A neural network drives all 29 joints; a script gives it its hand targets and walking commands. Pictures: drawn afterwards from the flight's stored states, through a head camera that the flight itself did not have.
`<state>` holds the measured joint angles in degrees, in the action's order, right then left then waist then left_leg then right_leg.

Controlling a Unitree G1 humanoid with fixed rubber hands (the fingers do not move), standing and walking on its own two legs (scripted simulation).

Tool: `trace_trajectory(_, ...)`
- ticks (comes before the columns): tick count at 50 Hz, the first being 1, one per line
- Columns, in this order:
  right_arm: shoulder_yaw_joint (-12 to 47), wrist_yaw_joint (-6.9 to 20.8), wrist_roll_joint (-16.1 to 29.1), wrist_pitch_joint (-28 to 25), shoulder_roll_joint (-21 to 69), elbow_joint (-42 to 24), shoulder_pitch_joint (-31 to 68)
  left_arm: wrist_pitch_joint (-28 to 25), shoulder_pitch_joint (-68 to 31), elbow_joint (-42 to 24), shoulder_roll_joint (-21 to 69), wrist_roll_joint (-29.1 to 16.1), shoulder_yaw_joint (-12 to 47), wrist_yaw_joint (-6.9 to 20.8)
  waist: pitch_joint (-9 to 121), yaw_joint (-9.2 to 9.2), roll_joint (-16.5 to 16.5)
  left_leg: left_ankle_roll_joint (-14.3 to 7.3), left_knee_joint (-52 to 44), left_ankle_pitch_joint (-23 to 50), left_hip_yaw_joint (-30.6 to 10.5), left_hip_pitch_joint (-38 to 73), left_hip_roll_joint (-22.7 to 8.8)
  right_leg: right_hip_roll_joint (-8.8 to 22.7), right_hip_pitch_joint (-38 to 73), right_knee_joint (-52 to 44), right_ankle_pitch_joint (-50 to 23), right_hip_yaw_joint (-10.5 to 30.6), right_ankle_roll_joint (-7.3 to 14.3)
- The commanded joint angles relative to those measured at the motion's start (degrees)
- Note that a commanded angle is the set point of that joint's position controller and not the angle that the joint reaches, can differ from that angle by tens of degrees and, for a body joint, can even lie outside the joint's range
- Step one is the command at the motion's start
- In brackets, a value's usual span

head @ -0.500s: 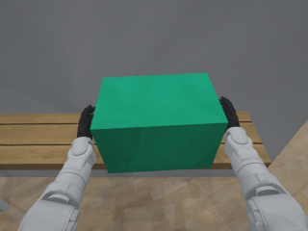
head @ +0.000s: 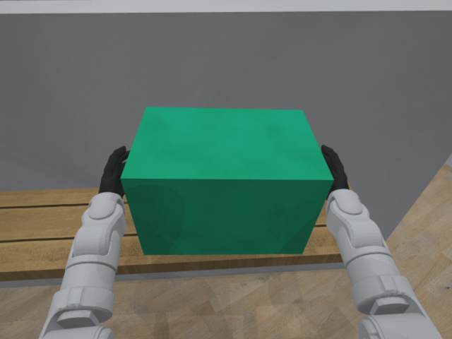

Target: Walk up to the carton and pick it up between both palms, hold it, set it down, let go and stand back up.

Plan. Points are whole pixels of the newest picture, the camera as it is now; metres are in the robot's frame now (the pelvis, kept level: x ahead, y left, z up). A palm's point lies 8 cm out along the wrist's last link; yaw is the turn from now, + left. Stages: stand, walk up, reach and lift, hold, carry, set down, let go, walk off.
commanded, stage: reach and lift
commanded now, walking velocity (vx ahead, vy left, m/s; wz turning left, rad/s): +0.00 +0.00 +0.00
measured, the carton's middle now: (224, 180) +0.41 +0.00 +0.09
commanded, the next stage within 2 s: hold in 0.94 s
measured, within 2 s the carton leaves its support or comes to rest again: neither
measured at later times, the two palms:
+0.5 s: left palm (108, 190) +0.34 +0.19 +0.15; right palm (348, 190) +0.34 -0.21 +0.13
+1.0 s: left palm (109, 180) +0.36 +0.19 +0.16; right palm (349, 180) +0.35 -0.21 +0.15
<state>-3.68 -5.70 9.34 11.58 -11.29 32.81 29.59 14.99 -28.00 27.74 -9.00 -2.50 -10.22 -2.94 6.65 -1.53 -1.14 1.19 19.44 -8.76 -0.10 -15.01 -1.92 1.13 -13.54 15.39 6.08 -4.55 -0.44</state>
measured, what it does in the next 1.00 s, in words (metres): stands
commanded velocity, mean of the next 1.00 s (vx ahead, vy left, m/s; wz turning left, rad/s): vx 0.00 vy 0.00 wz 0.00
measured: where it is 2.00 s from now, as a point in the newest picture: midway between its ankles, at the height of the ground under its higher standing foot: outside the picture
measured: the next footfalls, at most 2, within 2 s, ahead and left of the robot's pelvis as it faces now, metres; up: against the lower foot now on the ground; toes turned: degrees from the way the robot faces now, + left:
none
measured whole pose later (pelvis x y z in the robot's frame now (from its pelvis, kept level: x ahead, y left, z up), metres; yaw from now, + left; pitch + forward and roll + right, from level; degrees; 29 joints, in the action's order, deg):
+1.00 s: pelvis -0.01 +0.00 +0.00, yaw -1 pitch -2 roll +0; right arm -9.3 -2.9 5.3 20.5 -8.5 27.5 33.5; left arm 32.5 -30.9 12.6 -4.3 8.4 -18.2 1.0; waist 1.1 -3.2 1.0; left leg 1.0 16.4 -7.2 0.8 -7.3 -1.6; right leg 1.4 -7.5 15.3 5.8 -3.6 -0.4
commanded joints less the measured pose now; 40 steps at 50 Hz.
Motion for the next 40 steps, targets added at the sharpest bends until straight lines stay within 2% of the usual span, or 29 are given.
trace_trajectory(1, 23.27, 9.65, 2.49, -2.50, 30.58, -28.00, 39.12, 1.36, -34.85, -26.52, 34.56, -3.07, 26.97, 9.47, 29.40, -2.19, -0.86, 3.30, 1.63, 27.64, -1.06, 15.00, 5.20, -6.06, 16.26, 1.99, -21.05, 2.44, -0.81)
trace_trajectory(2, 22.76, 9.88, 3.92, -1.76, 28.73, -29.56, 39.19, 3.07, -33.14, -26.98, 35.04, -2.62, 26.36, 9.65, 27.50, -2.22, -1.14, 3.55, 1.49, 26.94, -1.01, 16.18, 4.94, -6.27, 16.07, 1.45, -18.11, 2.27, -1.02)
trace_trajectory(3, 21.29, 9.94, 2.72, -0.38, 27.98, -27.47, 38.85, 4.52, -31.65, -23.87, 32.30, -0.61, 22.39, 10.15, 21.75, -1.27, 1.15, 2.38, 0.15, 22.48, -0.81, 14.10, 4.66, -6.34, 15.94, 0.21, -14.36, 2.42, -0.64)
trace_trajectory(4, 21.70, 10.33, 2.93, -0.53, 28.01, -29.74, 39.37, 5.39, -30.68, -25.69, 32.18, -1.49, 23.25, 10.56, 24.10, -1.38, 2.14, 1.78, 0.20, 21.38, -0.69, 13.16, 4.75, -5.69, 17.84, 1.07, -16.87, 2.53, -1.09)
trace_trajectory(6, 24.18, 10.92, 4.52, -0.52, 29.98, -36.84, 38.42, 6.24, -31.24, -35.49, 34.32, -3.28, 26.73, 10.12, 29.39, -0.70, 0.66, 2.71, 0.84, 27.27, -0.52, 17.10, 4.45, -6.56, 17.31, 1.98, -18.96, 1.92, -1.32)
trace_trajectory(7, 23.03, 11.49, 5.11, -0.10, 27.85, -36.14, 38.08, 7.15, -31.94, -37.70, 34.94, -3.32, 28.65, 9.54, 29.74, -1.31, -2.72, 3.97, 1.83, 29.10, -0.79, 18.88, 4.10, -6.91, 14.76, 1.75, -17.20, 1.75, -0.70)
trace_trajectory(8, 22.18, 11.87, 4.25, 0.28, 27.13, -35.27, 38.37, 7.77, -32.52, -36.97, 34.54, -3.20, 28.76, 8.90, 27.25, -1.70, -3.66, 4.20, 2.09, 29.09, -1.25, 19.72, 3.84, -7.01, 11.05, 1.09, -14.43, 1.71, -0.09)
trace_trajectory(9, 21.91, 12.42, 4.10, 0.69, 25.32, -35.74, 39.06, 8.36, -30.20, -33.38, 33.28, -2.43, 25.92, 9.01, 26.10, -0.63, -2.39, 4.00, 1.44, 26.57, -0.89, 19.07, 3.97, -7.15, 10.07, 0.47, -11.81, 1.62, -0.23)
trace_trajectory(11, 22.15, 13.19, 3.43, 0.83, 26.67, -36.58, 41.46, 9.40, -31.35, -34.53, 34.06, -3.43, 27.59, 8.91, 23.40, -0.38, -1.02, 3.71, 0.83, 24.45, -1.14, 18.36, 3.65, -7.12, 9.62, 0.82, -9.76, 1.07, -0.15)
trace_trajectory(13, 22.21, 12.99, 3.93, 1.92, 27.63, -34.39, 39.96, 11.76, -28.49, -32.77, 32.04, -0.45, 23.62, 9.36, 20.94, 1.12, -0.53, 1.95, -0.49, 18.42, 0.60, 13.56, 4.47, -5.73, 14.99, 0.91, -11.11, 2.68, -0.53)
trace_trajectory(15, 20.43, 13.05, 3.29, 2.40, 27.01, -33.00, 39.93, 12.74, -29.83, -32.47, 31.98, -0.46, 24.14, 10.13, 20.58, -0.10, 0.48, 1.73, -1.40, 16.48, 0.38, 13.60, 3.91, -5.87, 14.35, 0.73, -10.48, 1.95, -0.46)
trace_trajectory(16, 21.16, 12.78, 3.30, 2.94, 28.40, -31.71, 40.43, 13.33, -31.08, -32.83, 31.73, 0.13, 23.38, 10.61, 20.70, 0.41, -0.12, 1.19, -1.75, 15.60, 1.29, 13.33, 4.45, -5.42, 15.49, 0.64, -11.75, 2.32, -0.70)
trace_trajectory(17, 21.58, 13.42, 3.62, 1.66, 29.22, -38.42, 44.18, 12.23, -32.72, -36.23, 33.45, -1.81, 25.31, 10.30, 28.03, 0.70, 0.54, 1.55, -1.52, 17.71, 0.84, 14.22, 4.18, -6.14, 15.76, 1.88, -13.11, 1.64, -0.59)
trace_trajectory(19, 21.08, 13.07, 3.02, 2.35, 27.59, -36.34, 41.61, 12.28, -31.92, -36.17, 32.42, -2.54, 25.70, 10.35, 30.08, -1.09, -0.80, 2.49, -0.06, 20.55, 0.70, 15.33, 4.74, -5.85, 15.53, 1.96, -15.63, 2.02, -0.71)
trace_trajectory(20, 20.78, 12.90, 3.73, 3.51, 27.09, -32.46, 39.52, 13.59, -29.26, -33.23, 31.84, -0.50, 23.70, 10.50, 23.93, 0.20, -1.58, 2.34, -0.56, 18.97, 1.20, 15.49, 4.69, -5.69, 14.44, 0.80, -13.27, 2.16, -0.81)
trace_trajectory(21, 20.44, 12.74, 2.62, 3.35, 28.00, -30.84, 40.64, 13.77, -31.73, -32.67, 31.90, -0.89, 24.42, 10.86, 24.35, -1.44, -1.99, 2.82, -0.53, 21.16, 0.49, 16.70, 4.31, -5.70, 15.17, 1.03, -14.17, 1.61, -0.12)
trace_trajectory(22, 19.68, 13.02, 3.66, 3.93, 27.19, -30.47, 42.66, 14.35, -32.52, -31.23, 31.49, -0.38, 21.94, 10.83, 21.05, 0.04, -1.13, 1.69, -1.73, 14.88, 0.90, 14.14, 4.37, -5.40, 13.48, 0.96, -10.62, 2.02, 0.04)
trace_trajectory(23, 18.66, 12.76, 2.91, 3.84, 27.48, -30.83, 42.57, 14.79, -31.80, -31.96, 31.32, 0.05, 21.81, 11.12, 21.28, -1.11, -0.39, 1.55, -2.17, 14.30, 1.28, 13.51, 4.62, -5.43, 15.53, 0.79, -11.57, 1.44, -0.47)
trace_trajectory(27, 16.37, 12.46, 1.09, 3.53, 29.40, -27.60, 48.98, 14.84, -38.32, -26.20, 32.33, -0.18, 20.84, 12.69, 20.84, -2.12, 1.82, 0.09, -4.31, 6.20, 1.57, 9.96, 4.91, -4.21, 16.60, 0.17, -6.90, 2.10, -0.84)
trace_trajectory(28, 15.74, 12.94, 0.94, 4.01, 29.62, -24.38, 47.32, 14.65, -39.50, -28.59, 32.89, -0.29, 20.17, 12.42, 21.97, -1.96, 1.40, 0.33, -4.20, 7.95, 2.02, 11.53, 4.59, -4.52, 16.28, 0.84, -7.28, 1.32, -0.76)
trace_trajectory(29, 16.14, 13.04, 1.48, 3.11, 29.61, -26.45, 49.86, 14.15, -42.78, -29.68, 32.83, -1.12, 21.57, 12.51, 26.13, -1.93, 0.94, 0.41, -3.87, 7.01, 1.94, 11.92, 4.71, -4.53, 15.93, 0.19, -5.82, 1.55, -0.46)
trace_trajectory(31, 17.16, 13.30, 1.33, 2.79, 31.75, -25.56, 51.70, 13.58, -41.18, -27.69, 31.83, -0.38, 19.68, 12.25, 25.51, -0.86, 2.19, -0.61, -4.51, 5.22, 1.91, 11.07, 4.88, -4.01, 16.40, 0.30, -6.12, 1.89, -1.19)
trace_trajectory(33, 17.14, 12.75, 1.30, 3.01, 31.33, -25.88, 49.60, 13.56, -39.47, -27.95, 33.11, -0.49, 20.10, 12.60, 27.54, -1.65, 2.46, 0.05, -3.59, 8.93, 2.12, 12.36, 5.20, -3.82, 19.28, 0.84, -10.69, 1.97, -1.26)
trace_trajectory(34, 16.53, 12.45, 0.72, 3.36, 30.12, -22.32, 49.61, 14.56, -38.61, -20.94, 30.12, 2.40, 16.62, 13.27, 20.45, -1.03, 2.35, -0.68, -4.89, 4.13, 1.74, 9.71, 5.17, -3.67, 16.98, -0.85, -4.95, 2.45, -0.85)
trace_trajectory(36, 15.05, 13.25, -0.02, 3.49, 30.53, -20.55, 50.84, 14.57, -40.93, -22.92, 32.03, 1.77, 17.39, 12.87, 20.56, -1.69, 2.07, -0.73, -5.87, 1.85, 2.03, 8.78, 5.06, -3.41, 17.20, -0.20, -3.41, 1.45, -1.19)
trace_trajectory(37, 14.87, 12.73, 0.11, 3.30, 30.60, -22.15, 53.55, 15.01, -38.53, -18.21, 30.73, 3.11, 14.67, 13.64, 18.55, -0.10, 5.11, -1.73, -6.36, 0.16, 2.25, 7.16, 4.93, -3.45, 17.70, -1.32, -0.89, 2.06, -1.29)
trace_trajectory(38, 13.98, 12.91, -0.35, 3.23, 31.29, -19.08, 52.26, 14.85, -40.98, -19.78, 31.13, 3.30, 15.35, 13.57, 18.57, -0.47, 2.52, -1.36, -6.67, 0.35, 2.49, 8.33, 4.78, -3.30, 16.10, -0.92, -0.01, 1.85, -0.96)
trace_trajectory(39, 14.58, 12.73, -0.21, 3.56, 31.33, -18.96, 52.02, 15.24, -40.22, -18.82, 30.43, 3.37, 14.57, 13.95, 18.04, -0.55, 4.60, -1.66, -6.35, 0.41, 2.72, 8.64, 4.84, -3.42, 16.72, -1.26, -1.11, 2.19, -0.95)
trace_trajectory(40, 14.55, 12.95, 0.40, 2.84, 31.81, -20.98, 53.38, 14.17, -43.41, -22.74, 30.30, 1.82, 15.90, 13.54, 22.60, -1.41, 3.85, -1.40, -6.02, 2.84, 2.69, 8.33, 5.26, -2.91, 19.61, 0.10, -4.93, 2.23, -1.53)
